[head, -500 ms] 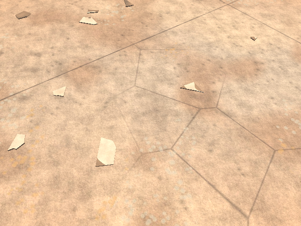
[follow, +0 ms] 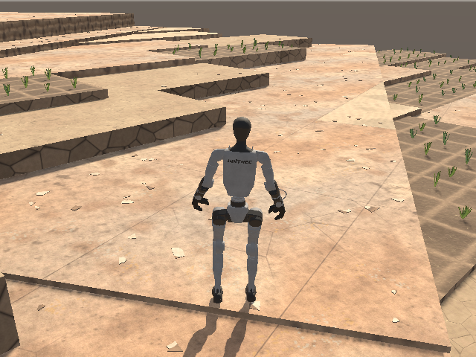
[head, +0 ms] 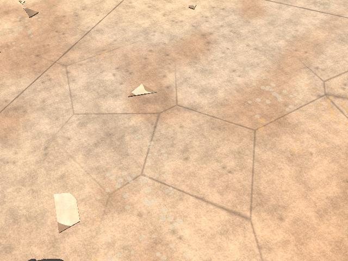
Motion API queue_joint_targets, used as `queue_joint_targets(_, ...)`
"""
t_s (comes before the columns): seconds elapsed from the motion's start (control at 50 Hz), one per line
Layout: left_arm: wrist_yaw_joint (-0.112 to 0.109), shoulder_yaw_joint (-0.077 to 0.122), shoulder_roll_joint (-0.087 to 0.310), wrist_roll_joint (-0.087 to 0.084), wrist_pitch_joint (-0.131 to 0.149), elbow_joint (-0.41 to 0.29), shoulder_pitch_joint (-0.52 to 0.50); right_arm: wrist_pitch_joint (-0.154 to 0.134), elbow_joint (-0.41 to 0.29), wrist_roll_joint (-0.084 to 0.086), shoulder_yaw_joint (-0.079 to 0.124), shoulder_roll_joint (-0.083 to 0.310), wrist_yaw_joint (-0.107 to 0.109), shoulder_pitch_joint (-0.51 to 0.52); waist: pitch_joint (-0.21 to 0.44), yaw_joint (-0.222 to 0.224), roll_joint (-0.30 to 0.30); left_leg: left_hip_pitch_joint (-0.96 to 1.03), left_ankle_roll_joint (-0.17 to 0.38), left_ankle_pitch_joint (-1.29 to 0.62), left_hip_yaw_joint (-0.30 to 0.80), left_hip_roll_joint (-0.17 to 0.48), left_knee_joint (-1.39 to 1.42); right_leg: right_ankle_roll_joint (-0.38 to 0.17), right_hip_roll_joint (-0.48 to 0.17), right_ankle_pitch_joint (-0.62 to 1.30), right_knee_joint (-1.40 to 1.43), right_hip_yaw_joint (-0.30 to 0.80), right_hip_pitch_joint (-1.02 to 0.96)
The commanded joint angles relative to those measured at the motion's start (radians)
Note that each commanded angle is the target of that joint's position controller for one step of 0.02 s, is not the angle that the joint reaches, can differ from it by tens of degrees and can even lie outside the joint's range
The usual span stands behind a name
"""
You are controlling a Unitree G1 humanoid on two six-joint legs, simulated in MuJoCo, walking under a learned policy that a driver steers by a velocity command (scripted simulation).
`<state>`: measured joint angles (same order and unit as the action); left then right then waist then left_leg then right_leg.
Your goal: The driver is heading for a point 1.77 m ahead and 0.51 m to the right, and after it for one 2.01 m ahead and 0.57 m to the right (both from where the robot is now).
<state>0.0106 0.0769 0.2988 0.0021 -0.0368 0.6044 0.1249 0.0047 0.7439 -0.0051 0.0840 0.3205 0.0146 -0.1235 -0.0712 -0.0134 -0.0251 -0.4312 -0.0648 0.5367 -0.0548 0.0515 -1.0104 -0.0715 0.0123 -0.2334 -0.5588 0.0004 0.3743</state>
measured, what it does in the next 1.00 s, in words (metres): steps on the spot, turning right: left foot, then right foot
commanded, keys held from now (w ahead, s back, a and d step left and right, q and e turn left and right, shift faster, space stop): e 0.72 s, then no key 0.28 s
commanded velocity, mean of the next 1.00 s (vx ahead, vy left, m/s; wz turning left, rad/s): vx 0.01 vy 0.00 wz -0.52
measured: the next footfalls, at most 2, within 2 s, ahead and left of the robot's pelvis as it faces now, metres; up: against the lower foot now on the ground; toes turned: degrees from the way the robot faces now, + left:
left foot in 0.34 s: +0.10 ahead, +0.13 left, +0.00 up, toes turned -17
right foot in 0.74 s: -0.01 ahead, -0.12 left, +0.00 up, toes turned -29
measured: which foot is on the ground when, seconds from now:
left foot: up 0.00-0.32, down 0.34-0.74, up 0.76-1.00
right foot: down 0.00-0.34, up 0.36-0.72, down 0.74-1.00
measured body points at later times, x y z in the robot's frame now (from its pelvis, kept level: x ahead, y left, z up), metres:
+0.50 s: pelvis +0.02 +0.03 +0.01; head +0.06 +0.04 +0.46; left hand +0.26 +0.27 -0.09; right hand +0.08 -0.28 -0.08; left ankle +0.06 +0.14 -0.73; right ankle -0.04 -0.09 -0.65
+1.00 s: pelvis -0.01 -0.02 +0.01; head +0.00 -0.06 +0.46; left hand +0.27 +0.11 -0.06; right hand -0.03 -0.33 -0.11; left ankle +0.07 +0.12 -0.67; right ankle -0.05 -0.10 -0.73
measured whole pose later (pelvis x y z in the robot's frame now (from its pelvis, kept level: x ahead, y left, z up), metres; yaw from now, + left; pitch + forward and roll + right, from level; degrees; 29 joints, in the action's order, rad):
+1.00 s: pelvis -0.01 -0.02 +0.01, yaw -31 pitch +1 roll +1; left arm -0.02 0.03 0.24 0.01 -0.01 0.62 0.16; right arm 0.04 0.74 0.00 0.08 0.31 0.03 -0.15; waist -0.04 0.00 -0.04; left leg -0.46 -0.08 0.35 0.02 0.05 -0.94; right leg -0.06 0.05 -0.21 -0.44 0.03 0.24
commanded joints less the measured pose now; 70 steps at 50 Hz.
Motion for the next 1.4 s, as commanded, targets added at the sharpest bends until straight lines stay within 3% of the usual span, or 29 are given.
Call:
queue_joint_targets(0.02,-0.021,0.043,0.15,-0.02,0.022,-0.069,-0.003,-0.01,-0.079,-0.003,0.023,0.093,0.017,0.031,0.19,0.024,0.124,-0.247,-0.013,-0.056,0.114,0.0,-0.093,-0.185,-0.238,0.421,0.19,0.316,-0.3)
queue_joint_targets(0.1,-0.04,0.042,0.162,-0.003,0.014,-0.082,-0.011,-0.008,-0.066,-0.002,0.014,0.064,0.017,-0.007,0.224,0.001,0.142,-0.115,-0.031,-0.15,0.104,-0.051,0.022,-0.178,-0.201,0.477,0.182,0.291,-0.214)
queue_joint_targets(0.24,-0.036,0.05,0.176,-0.013,0.001,-0.082,-0.007,-0.015,-0.088,0.011,0.007,0.057,0.0,0.03,0.189,0.03,0.187,0.017,-0.007,-0.173,0.134,-0.086,0.293,-0.162,-0.18,0.24,0.176,0.431,-0.151)
queue_joint_targets(0.3,-0.034,0.047,0.166,-0.027,-0.007,-0.087,-0.033,-0.03,-0.082,0.014,0.014,0.056,-0.014,-0.021,0.182,-0.007,0.187,0.127,0.025,-0.26,0.124,-0.095,0.516,-0.124,-0.145,0.244,0.126,0.478,-0.145)
queue_joint_targets(0.32,-0.037,0.043,0.153,-0.033,-0.01,-0.088,-0.03,-0.034,-0.074,0.011,0.022,0.069,-0.015,-0.05,0.182,-0.023,0.169,0.215,0.046,-0.363,0.131,-0.067,0.628,-0.084,-0.109,0.186,0.091,0.462,-0.104)
queue_joint_targets(0.34,-0.037,0.031,0.108,-0.026,-0.009,-0.089,0.008,-0.031,-0.079,-0.007,0.037,0.137,-0.008,-0.072,0.202,-0.003,0.034,0.322,0.112,-0.425,0.277,0.114,0.678,-0.024,-0.037,-0.027,-0.054,0.376,-0.001)
queue_joint_targets(0.36,-0.036,0.033,0.104,-0.034,-0.001,-0.111,0.029,-0.021,-0.072,-0.03,0.053,0.209,-0.004,-0.037,0.133,0.048,-0.277,0.311,0.272,-0.598,0.505,0.292,0.726,0.043,0.13,-0.339,-0.237,0.147,0.205)
queue_joint_targets(0.38,-0.037,0.06,0.19,-0.013,0.006,-0.082,0.054,-0.026,-0.108,-0.043,0.038,0.142,-0.001,0.001,0.141,0.027,-0.212,0.266,0.352,-0.644,0.542,0.362,0.727,0.091,0.064,-0.393,-0.497,0.151,0.208)
queue_joint_targets(0.4,-0.033,0.075,0.219,-0.024,0.003,-0.058,0.072,-0.027,-0.127,-0.034,0.021,0.087,0.008,0.048,0.135,0.046,-0.131,0.243,0.326,-0.622,0.444,0.309,0.711,0.106,0.047,-0.332,-0.598,0.15,0.198)
queue_joint_targets(0.44,-0.035,0.067,0.169,-0.02,-0.016,-0.033,0.09,-0.023,-0.137,-0.003,0.01,0.055,0.02,0.087,0.102,0.046,-0.093,0.27,0.267,-0.563,0.303,0.218,0.692,0.143,0.029,-0.224,-0.685,0.126,0.249)
queue_joint_targets(0.46,-0.031,0.057,0.138,-0.025,-0.021,-0.036,0.081,-0.019,-0.136,-0.001,0.005,0.055,0.027,0.075,0.093,0.035,-0.094,0.279,0.267,-0.584,0.257,0.199,0.691,0.155,0.023,-0.198,-0.691,0.109,0.26)
queue_joint_targets(0.5,-0.026,0.043,0.106,-0.035,-0.02,-0.062,0.031,-0.007,-0.128,-0.011,0.007,0.064,0.036,0.031,0.095,0.001,-0.116,0.335,0.277,-0.6,0.2,0.182,0.694,0.171,0.009,-0.162,-0.606,0.06,0.278)
queue_joint_targets(0.56,-0.017,0.025,0.079,-0.027,-0.017,-0.091,-0.017,0.005,-0.121,-0.011,0.021,0.101,0.035,-0.004,0.13,-0.035,-0.145,0.409,0.294,-0.658,0.166,0.216,0.677,0.179,-0.032,-0.186,-0.427,0.026,0.231)
queue_joint_targets(0.66,0.004,0.027,0.097,-0.025,-0.025,-0.094,0.024,0.01,-0.113,0.012,0.04,0.153,0.011,0.004,0.154,-0.022,-0.174,0.359,0.284,-0.72,0.107,0.254,0.642,0.135,-0.031,-0.161,-0.17,-0.054,0.034)
queue_joint_targets(0.7,0.012,0.034,0.096,-0.025,-0.029,-0.076,0.087,0.007,-0.107,0.035,0.041,0.153,0.007,0.026,0.151,0.025,-0.159,0.318,0.237,-0.677,0.067,0.243,0.576,0.086,-0.012,-0.028,0.025,-0.084,-0.079)
queue_joint_targets(0.72,0.007,0.045,0.112,-0.021,-0.029,-0.062,0.127,0.002,-0.088,0.041,0.035,0.127,0.005,-0.008,0.156,0.038,-0.119,0.258,0.183,-0.584,0.024,0.213,0.505,0.051,0.009,0.062,0.128,-0.071,-0.183)
queue_joint_targets(0.74,-0.004,0.064,0.178,-0.02,-0.024,-0.063,0.157,-0.002,-0.073,0.019,0.023,0.08,0.0,-0.055,0.166,0.028,0.064,0.084,0.094,-0.369,-0.06,0.139,0.32,-0.004,-0.095,0.319,0.186,0.105,-0.355)
queue_joint_targets(0.76,-0.017,0.077,0.287,-0.003,-0.013,-0.102,0.134,-0.004,-0.128,-0.032,-0.003,0.025,0.0,-0.022,0.155,0.008,0.361,-0.202,0.0,0.121,-0.088,-0.008,0.059,-0.186,-0.371,0.609,0.192,0.473,-0.414)
queue_joint_targets(0.78,-0.011,0.06,0.228,0.028,0.014,-0.1,0.167,-0.003,-0.136,-0.013,0.014,0.079,0.013,0.062,0.222,0.098,0.25,-0.199,-0.006,0.161,0.065,-0.018,-0.126,-0.293,-0.416,0.568,0.208,0.488,-0.337)
queue_joint_targets(0.8,-0.012,0.042,0.187,0.029,0.032,-0.087,0.126,0.003,-0.131,0.01,0.02,0.094,0.014,0.065,0.187,0.069,0.198,-0.213,0.002,0.09,0.092,0.005,-0.179,-0.255,-0.359,0.492,0.209,0.39,-0.312)
queue_joint_targets(0.84,-0.022,0.022,0.13,0.0,0.04,-0.083,0.034,0.012,-0.102,0.002,0.024,0.093,0.021,0.041,0.153,0.033,0.147,-0.223,0.004,-0.056,0.107,0.024,-0.139,-0.158,-0.263,0.367,0.211,0.292,-0.296)
queue_joint_targets(0.88,-0.032,0.001,0.101,0.002,0.04,-0.079,0.006,0.015,-0.085,0.001,0.023,0.083,0.017,0.004,0.166,0.007,0.154,-0.144,-0.012,-0.157,0.095,0.004,-0.155,-0.155,-0.229,0.459,0.217,0.236,-0.251)
queue_joint_targets(0.98,-0.035,-0.009,0.089,0.01,0.039,-0.05,0.004,0.019,-0.078,0.006,-0.001,0.036,0.015,0.011,0.14,0.025,0.159,-0.032,-0.021,-0.201,0.091,0.012,0.13,-0.149,-0.201,0.31,0.236,0.209,-0.243)
queue_joint_targets(1.06,-0.02,-0.008,0.1,0.011,0.035,-0.017,0.011,0.017,-0.079,0.01,-0.004,0.048,0.012,0.011,0.102,0.044,0.166,0.07,-0.008,-0.138,0.077,0.002,0.304,-0.17,-0.211,0.2,0.233,0.26,-0.194)
queue_joint_targets(1.12,-0.014,-0.026,0.065,-0.004,0.034,0.009,-0.017,0.003,-0.056,0.003,-0.014,0.022,0.006,-0.041,0.098,-0.004,0.13,0.212,0.016,-0.328,0.064,-0.011,0.58,-0.129,-0.178,0.175,0.197,0.261,-0.153)
queue_joint_targets(1.16,-0.012,-0.035,0.04,0.017,0.05,0.035,0.038,-0.01,-0.058,-0.019,-0.011,0.086,0.008,-0.065,0.138,0.014,0.022,0.372,0.057,-0.671,0.177,0.089,0.633,-0.036,-0.102,0.086,0.147,0.21,-0.089)
queue_joint_targets(1.18,-0.007,-0.029,0.037,0.019,0.056,0.039,0.088,-0.011,-0.041,-0.003,0.003,0.136,0.007,-0.03,0.137,0.081,-0.121,0.313,0.107,-0.592,0.165,0.092,0.578,0.0,-0.03,0.01,0.172,0.132,-0.108)
queue_joint_targets(1.22,-0.011,-0.023,0.07,0.019,0.05,0.043,-0.005,-0.019,-0.05,-0.005,-0.018,0.044,-0.004,-0.008,0.118,0.019,-0.075,0.232,0.101,-0.406,0.142,0.049,0.605,0.026,-0.017,0.016,0.141,0.109,-0.171)
queue_joint_targets(1.4,-0.024,-0.022,0.038,0.01,0.033,0.096,0.026,-0.03,-0.02,-0.007,-0.034,0.041,0.011,-0.041,0.094,0.008,0.011,0.232,0.081,-0.415,0.116,0.022,0.591,0.018,-0.03,0.117,0.143,0.117,-0.168)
